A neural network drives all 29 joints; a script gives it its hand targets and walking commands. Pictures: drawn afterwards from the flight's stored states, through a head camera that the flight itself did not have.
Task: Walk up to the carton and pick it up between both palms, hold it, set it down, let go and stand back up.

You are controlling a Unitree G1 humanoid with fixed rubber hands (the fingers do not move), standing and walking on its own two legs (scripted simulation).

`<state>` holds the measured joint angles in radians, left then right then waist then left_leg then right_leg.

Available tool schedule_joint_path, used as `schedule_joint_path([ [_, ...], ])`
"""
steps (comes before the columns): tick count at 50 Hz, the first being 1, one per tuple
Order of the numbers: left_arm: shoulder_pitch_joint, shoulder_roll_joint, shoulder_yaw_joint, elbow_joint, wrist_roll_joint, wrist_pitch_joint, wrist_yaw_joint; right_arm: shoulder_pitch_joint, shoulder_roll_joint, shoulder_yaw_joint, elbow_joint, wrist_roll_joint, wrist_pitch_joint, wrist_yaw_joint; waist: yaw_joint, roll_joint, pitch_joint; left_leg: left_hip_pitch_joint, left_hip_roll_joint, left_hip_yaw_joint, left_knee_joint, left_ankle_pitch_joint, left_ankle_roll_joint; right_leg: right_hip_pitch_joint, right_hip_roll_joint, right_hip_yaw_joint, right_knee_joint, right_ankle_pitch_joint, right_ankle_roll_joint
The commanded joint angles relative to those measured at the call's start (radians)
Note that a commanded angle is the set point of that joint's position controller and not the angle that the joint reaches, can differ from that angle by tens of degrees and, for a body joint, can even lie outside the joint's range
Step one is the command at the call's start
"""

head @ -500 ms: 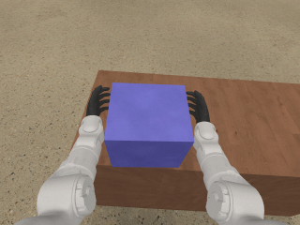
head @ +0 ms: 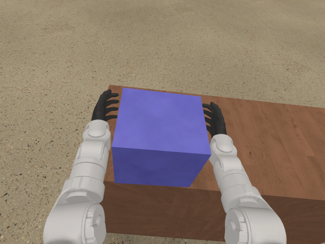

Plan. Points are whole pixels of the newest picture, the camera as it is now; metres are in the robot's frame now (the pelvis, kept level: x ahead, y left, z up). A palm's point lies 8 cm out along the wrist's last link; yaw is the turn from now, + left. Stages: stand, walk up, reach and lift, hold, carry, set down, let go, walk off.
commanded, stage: reach and lift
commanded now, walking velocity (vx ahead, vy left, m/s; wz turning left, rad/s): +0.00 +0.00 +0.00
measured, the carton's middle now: (157, 139) +0.38 +0.02 +0.04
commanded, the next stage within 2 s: hold in 1.42 s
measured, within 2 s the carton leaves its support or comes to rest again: neither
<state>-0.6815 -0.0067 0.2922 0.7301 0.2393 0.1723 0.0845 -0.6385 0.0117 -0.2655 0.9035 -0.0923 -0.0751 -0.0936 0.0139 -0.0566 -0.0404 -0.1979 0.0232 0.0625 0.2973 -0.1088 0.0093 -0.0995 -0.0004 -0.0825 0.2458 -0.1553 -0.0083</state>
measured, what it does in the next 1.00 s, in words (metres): stands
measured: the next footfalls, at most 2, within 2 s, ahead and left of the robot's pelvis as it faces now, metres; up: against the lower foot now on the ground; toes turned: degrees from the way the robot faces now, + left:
none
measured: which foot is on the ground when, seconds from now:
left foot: down 0.00-1.00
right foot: down 0.00-1.00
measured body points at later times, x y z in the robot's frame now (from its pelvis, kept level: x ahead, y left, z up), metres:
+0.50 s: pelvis -0.01 +0.00 +0.00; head -0.03 +0.03 +0.45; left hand +0.38 +0.16 +0.14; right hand +0.37 -0.15 +0.12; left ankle +0.03 +0.11 -0.75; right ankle -0.02 -0.11 -0.75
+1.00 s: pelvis -0.01 +0.01 +0.00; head -0.04 +0.04 +0.45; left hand +0.36 +0.16 +0.16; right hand +0.36 -0.14 +0.14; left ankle +0.03 +0.11 -0.75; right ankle -0.02 -0.11 -0.75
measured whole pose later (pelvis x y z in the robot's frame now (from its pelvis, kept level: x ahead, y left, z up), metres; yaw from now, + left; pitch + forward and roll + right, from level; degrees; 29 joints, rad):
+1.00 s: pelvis -0.01 +0.01 +0.00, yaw +0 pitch -8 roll -1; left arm -0.55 -0.05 0.27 0.16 0.34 0.59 -0.01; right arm -0.55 -0.02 -0.06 0.56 0.09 0.15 -0.13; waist -0.06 -0.08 0.07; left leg -0.04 0.01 0.05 0.30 -0.11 0.02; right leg 0.05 -0.01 -0.08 0.27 -0.17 0.00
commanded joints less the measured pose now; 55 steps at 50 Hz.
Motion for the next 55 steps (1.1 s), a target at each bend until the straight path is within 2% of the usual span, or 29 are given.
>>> schedule_joint_path([
  [1,-0.589,-0.601,-0.381,-0.195,-0.056,0.008,-0.178,-0.782,0.522,0.352,-0.277,0.039,-0.036,0.112,-0.027,0.074,-0.435,0.293,-0.037,-0.002,0.03,0.254,-0.051,0.057,0.031,0.0,0.004,0.22,0.029],
  [3,-0.513,-0.602,-0.345,-0.168,-0.035,0.046,-0.195,-0.776,0.523,0.367,-0.306,0.058,-0.011,0.107,-0.012,0.048,-0.423,0.286,-0.04,-0.007,0.016,0.214,-0.031,0.06,0.028,0.01,0.0,0.223,0.037],
  [4,-0.479,-0.585,-0.335,-0.171,-0.027,0.071,-0.207,-0.726,0.518,0.369,-0.297,0.074,0.005,0.102,-0.028,0.049,-0.376,0.279,-0.047,-0.003,0.009,0.219,-0.031,0.065,0.029,0.011,-0.002,0.214,0.036],
  [5,-0.479,-0.577,-0.336,-0.202,-0.017,0.086,-0.216,-0.715,0.487,0.374,-0.317,0.073,0.01,0.095,-0.028,0.076,-0.36,0.283,-0.046,0.005,0.016,0.219,-0.037,0.086,0.03,0.011,-0.003,0.213,0.036],
  [7,-0.421,-0.561,-0.31,-0.194,0.004,0.128,-0.233,-0.666,0.466,0.36,-0.298,0.076,0.028,0.085,-0.033,0.07,-0.311,0.324,-0.045,-0.002,-0.003,0.212,-0.037,0.089,0.028,0.007,-0.009,0.222,0.036],
  [9,-0.372,-0.552,-0.305,-0.256,0.014,0.153,-0.251,-0.625,0.456,0.381,-0.321,0.095,0.041,0.072,-0.049,0.053,-0.291,0.328,-0.044,0.0,0.003,0.246,-0.029,0.131,0.025,0.011,-0.004,0.285,0.041],
  [12,-0.422,-0.567,-0.347,-0.37,0.01,0.163,-0.254,-0.633,0.453,0.43,-0.405,0.11,0.034,0.069,-0.043,0.053,-0.317,0.378,-0.043,-0.002,0.025,0.331,-0.042,0.145,0.047,-0.013,0.006,0.334,0.041],
  [15,-0.487,-0.583,-0.434,-0.503,-0.031,0.159,-0.237,-0.676,0.477,0.471,-0.477,0.163,0.025,0.066,-0.06,0.102,-0.348,0.397,-0.044,-0.016,0.051,0.362,-0.061,0.099,0.053,-0.018,0.008,0.3,0.033],
  [18,-0.462,-0.586,-0.446,-0.479,-0.033,0.188,-0.227,-0.659,0.466,0.465,-0.478,0.155,0.048,0.062,-0.068,0.061,-0.303,0.383,-0.04,-0.02,0.028,0.259,-0.044,0.079,0.046,-0.02,-0.004,0.221,0.038],
  [22,-0.43,-0.564,-0.431,-0.462,-0.025,0.231,-0.236,-0.697,0.469,0.466,-0.518,0.15,0.072,0.064,-0.054,0.056,-0.278,0.34,-0.049,-0.009,-0.002,0.105,-0.016,0.063,0.029,-0.011,-0.008,0.108,0.042],
  [24,-0.443,-0.559,-0.453,-0.533,-0.045,0.244,-0.232,-0.682,0.467,0.492,-0.571,0.16,0.076,0.061,-0.069,0.041,-0.352,0.357,-0.048,-0.018,0.009,0.14,-0.021,0.084,0.031,-0.005,-0.002,0.182,0.038],
  [27,-0.435,-0.544,-0.441,-0.535,-0.032,0.27,-0.232,-0.671,0.478,0.496,-0.542,0.184,0.1,0.059,-0.065,0.057,-0.296,0.341,-0.053,-0.016,0.012,0.141,-0.016,0.084,0.027,-0.012,0.001,0.174,0.043],
  [28,-0.446,-0.535,-0.419,-0.535,-0.028,0.278,-0.235,-0.668,0.477,0.5,-0.544,0.166,0.106,0.063,-0.052,0.038,-0.306,0.341,-0.054,-0.008,0.0,0.134,-0.012,0.095,0.033,-0.012,-0.005,0.161,0.043],
  [31,-0.411,-0.537,-0.397,-0.498,-0.02,0.314,-0.254,-0.637,0.454,0.472,-0.503,0.164,0.129,0.054,-0.08,0.032,-0.234,0.333,-0.06,0.002,-0.013,0.085,-0.002,0.089,0.02,-0.002,-0.013,0.144,0.05],
  [32,-0.39,-0.535,-0.386,-0.506,-0.005,0.316,-0.259,-0.632,0.474,0.483,-0.526,0.155,0.132,0.056,-0.062,0.02,-0.243,0.332,-0.06,0.005,-0.017,0.084,0.001,0.107,0.024,-0.008,-0.011,0.15,0.055],
  [33,-0.381,-0.53,-0.386,-0.495,-0.006,0.327,-0.265,-0.624,0.453,0.477,-0.52,0.149,0.131,0.055,-0.081,0.011,-0.23,0.331,-0.058,0.004,-0.02,0.097,0.005,0.109,0.025,-0.013,-0.018,0.152,0.052],
  [34,-0.39,-0.518,-0.379,-0.532,-0.002,0.327,-0.266,-0.635,0.461,0.479,-0.541,0.157,0.124,0.055,-0.062,0.01,-0.244,0.328,-0.054,0.01,-0.018,0.112,0.004,0.113,0.027,-0.022,-0.012,0.178,0.049],
  [37,-0.381,-0.549,-0.423,-0.581,-0.01,0.339,-0.258,-0.645,0.441,0.509,-0.594,0.188,0.116,0.056,-0.074,0.085,-0.286,0.405,-0.05,0.001,0.014,0.245,-0.024,0.113,0.04,-0.019,0.006,0.275,0.045],
  [38,-0.369,-0.532,-0.422,-0.588,-0.011,0.339,-0.262,-0.648,0.437,0.514,-0.623,0.193,0.117,0.05,-0.079,0.052,-0.306,0.398,-0.06,0.003,0.025,0.239,-0.02,0.136,0.032,-0.014,0.005,0.295,0.049],
  [39,-0.37,-0.534,-0.422,-0.607,-0.014,0.339,-0.262,-0.658,0.446,0.53,-0.657,0.193,0.115,0.048,-0.071,0.037,-0.318,0.402,-0.057,-0.002,0.018,0.221,-0.015,0.125,0.039,-0.016,0.001,0.278,0.045],
  [41,-0.378,-0.547,-0.447,-0.645,-0.02,0.343,-0.25,-0.641,0.465,0.555,-0.654,0.205,0.116,0.051,-0.069,0.075,-0.307,0.398,-0.055,-0.005,0.022,0.226,-0.02,0.115,0.044,-0.024,-0.004,0.253,0.039],
  [42,-0.364,-0.536,-0.448,-0.645,-0.017,0.343,-0.251,-0.624,0.463,0.557,-0.639,0.206,0.124,0.052,-0.065,0.058,-0.297,0.4,-0.052,-0.015,0.02,0.24,-0.021,0.125,0.044,-0.026,0.004,0.265,0.042],
  [44,-0.349,-0.549,-0.462,-0.656,-0.026,0.354,-0.249,-0.605,0.43,0.544,-0.642,0.221,0.127,0.043,-0.087,0.068,-0.291,0.414,-0.047,-0.018,0.029,0.254,-0.031,0.111,0.046,-0.022,0.001,0.256,0.037],
  [47,-0.371,-0.53,-0.468,-0.665,-0.016,0.37,-0.251,-0.607,0.428,0.532,-0.629,0.209,0.143,0.047,-0.1,0.088,-0.245,0.412,-0.044,-0.016,0.011,0.182,-0.025,0.053,0.041,-0.029,-0.015,0.163,0.032],
  [48,-0.382,-0.524,-0.459,-0.654,-0.018,0.377,-0.254,-0.613,0.413,0.518,-0.603,0.202,0.151,0.047,-0.1,0.063,-0.208,0.383,-0.041,-0.003,-0.004,0.151,-0.022,0.064,0.038,-0.036,-0.02,0.121,0.035],
  [50,-0.398,-0.526,-0.438,-0.614,-0.003,0.388,-0.254,-0.632,0.42,0.503,-0.601,0.189,0.15,0.057,-0.079,0.068,-0.191,0.361,-0.035,0.004,-0.015,0.101,-0.014,0.042,0.041,-0.035,-0.026,0.063,0.031],
  [51,-0.4,-0.538,-0.435,-0.597,-0.011,0.392,-0.255,-0.657,0.415,0.477,-0.605,0.174,0.146,0.059,-0.098,0.056,-0.201,0.369,-0.027,-0.016,-0.025,0.071,-0.01,0.037,0.041,-0.037,-0.03,0.032,0.024],
  [52,-0.413,-0.548,-0.455,-0.639,-0.024,0.385,-0.25,-0.649,0.403,0.478,-0.622,0.171,0.138,0.065,-0.097,0.082,-0.251,0.382,-0.025,-0.013,-0.021,0.067,-0.016,0.029,0.043,-0.039,-0.024,0.024,0.019],
  [55,-0.406,-0.54,-0.463,-0.645,-0.04,0.393,-0.242,-0.662,0.426,0.497,-0.633,0.194,0.137,0.061,-0.102,0.047,-0.291,0.39,-0.036,-0.011,0.001,0.131,-0.006,0.064,0.033,-0.04,-0.017,0.099,0.021],
])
